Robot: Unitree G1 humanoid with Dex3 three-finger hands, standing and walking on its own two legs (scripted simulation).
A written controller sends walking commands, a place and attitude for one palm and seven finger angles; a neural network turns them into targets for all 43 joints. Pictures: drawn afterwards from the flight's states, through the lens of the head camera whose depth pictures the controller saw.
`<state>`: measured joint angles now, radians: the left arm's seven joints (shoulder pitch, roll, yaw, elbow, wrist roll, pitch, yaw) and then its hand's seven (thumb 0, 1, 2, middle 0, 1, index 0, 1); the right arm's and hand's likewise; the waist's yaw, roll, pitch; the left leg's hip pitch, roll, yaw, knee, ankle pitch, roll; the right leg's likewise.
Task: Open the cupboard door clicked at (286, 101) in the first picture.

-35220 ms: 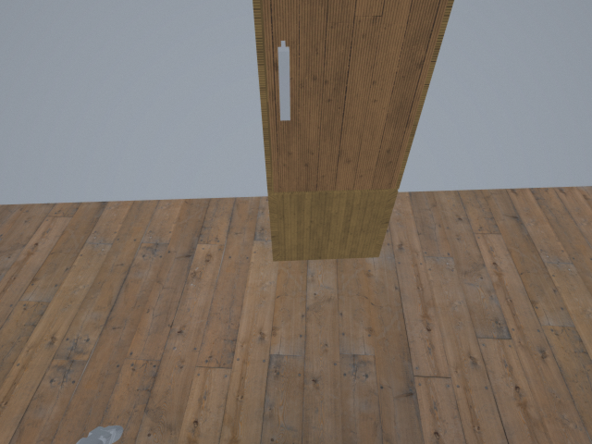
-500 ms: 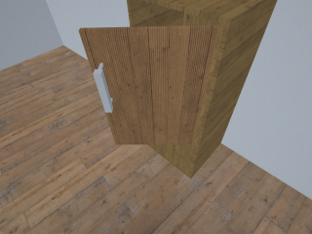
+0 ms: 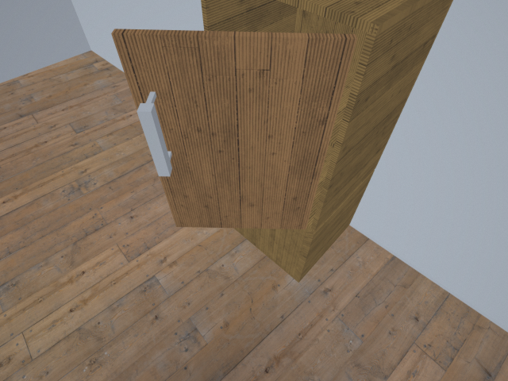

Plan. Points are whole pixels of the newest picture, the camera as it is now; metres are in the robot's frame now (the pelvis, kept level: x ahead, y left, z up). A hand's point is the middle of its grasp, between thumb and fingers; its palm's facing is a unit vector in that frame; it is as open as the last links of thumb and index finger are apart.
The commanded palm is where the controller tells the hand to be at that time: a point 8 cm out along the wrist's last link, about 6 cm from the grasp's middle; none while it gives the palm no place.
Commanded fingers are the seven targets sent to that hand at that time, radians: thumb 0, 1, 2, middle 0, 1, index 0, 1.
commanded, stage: come to a stop and stand still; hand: left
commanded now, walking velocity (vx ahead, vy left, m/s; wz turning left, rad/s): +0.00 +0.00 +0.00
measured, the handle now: (159, 135) +0.55 +0.24 +0.05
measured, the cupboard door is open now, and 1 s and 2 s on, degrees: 42 42 42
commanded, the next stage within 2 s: look again from close up in 0.38 s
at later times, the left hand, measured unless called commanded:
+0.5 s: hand out of the picture +0.04 +0.17 -0.17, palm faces +0.00 -0.98 -0.20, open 7.3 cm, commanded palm none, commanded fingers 0.00 0.90 0.90 -0.20 -0.30 -0.20 -0.30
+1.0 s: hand out of the picture +0.04 +0.18 -0.17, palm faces +0.01 -0.98 -0.21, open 7.4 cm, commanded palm none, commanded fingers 0.00 0.90 0.90 -0.20 -0.30 -0.20 -0.30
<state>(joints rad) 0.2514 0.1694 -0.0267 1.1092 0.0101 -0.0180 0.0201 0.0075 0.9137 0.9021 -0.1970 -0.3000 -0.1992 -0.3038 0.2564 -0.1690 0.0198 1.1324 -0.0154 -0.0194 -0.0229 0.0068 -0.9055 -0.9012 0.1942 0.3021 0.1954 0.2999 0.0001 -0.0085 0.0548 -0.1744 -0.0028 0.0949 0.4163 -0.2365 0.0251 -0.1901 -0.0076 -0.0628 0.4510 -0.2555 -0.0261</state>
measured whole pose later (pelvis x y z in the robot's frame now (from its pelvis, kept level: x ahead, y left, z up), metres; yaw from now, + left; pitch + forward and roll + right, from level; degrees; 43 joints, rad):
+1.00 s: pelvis +0.02 -0.01 +0.00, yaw +0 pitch -1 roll +1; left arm 0.23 0.19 -0.01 1.11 0.01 -0.02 0.02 0.01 0.91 0.90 -0.20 -0.30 -0.20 -0.30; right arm 0.21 -0.18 0.02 1.15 -0.02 -0.02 -0.03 0.01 -0.90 -0.90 0.19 0.30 0.20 0.30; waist 0.01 -0.02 0.04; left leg -0.12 0.01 0.09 0.38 -0.25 0.01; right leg -0.13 0.01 -0.07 0.41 -0.27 -0.04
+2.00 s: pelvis -0.03 +0.01 -0.05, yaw +2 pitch +10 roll -2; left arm 0.25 0.28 0.27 0.13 -0.32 -0.34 -0.33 0.01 0.08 0.55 -0.26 -0.83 -0.26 -0.84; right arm 0.29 -0.24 0.03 0.60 0.03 -0.24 -0.07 0.02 -0.90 -0.90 0.20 0.30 0.20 0.30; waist -0.01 0.03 -0.08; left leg -0.69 0.02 0.04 0.94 -0.43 0.04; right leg -0.65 -0.01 -0.11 0.89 -0.42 -0.03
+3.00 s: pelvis -0.02 +0.01 -0.02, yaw +2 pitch +5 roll -1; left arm -0.08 0.41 0.43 0.41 -0.34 -0.18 -0.48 -0.01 -0.50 0.30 -0.30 -1.20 -0.30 -1.20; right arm 0.29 -0.29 0.05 0.61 0.05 -0.21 -0.10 0.02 -0.90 -0.90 0.20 0.30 0.20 0.30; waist 0.00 0.03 -0.04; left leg -0.44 0.01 0.05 0.70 -0.34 0.04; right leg -0.41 -0.01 -0.10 0.66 -0.33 -0.02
